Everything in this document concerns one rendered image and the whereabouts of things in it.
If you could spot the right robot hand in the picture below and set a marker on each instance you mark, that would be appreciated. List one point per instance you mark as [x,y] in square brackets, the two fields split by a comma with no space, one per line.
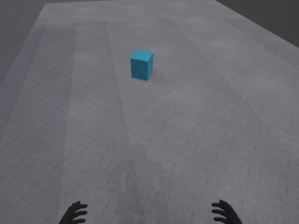
[229,213]

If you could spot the carton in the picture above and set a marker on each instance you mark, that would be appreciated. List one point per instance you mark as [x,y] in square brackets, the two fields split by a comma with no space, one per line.
[142,65]

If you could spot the left robot hand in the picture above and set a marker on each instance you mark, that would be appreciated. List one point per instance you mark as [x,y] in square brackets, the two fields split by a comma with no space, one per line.
[71,213]

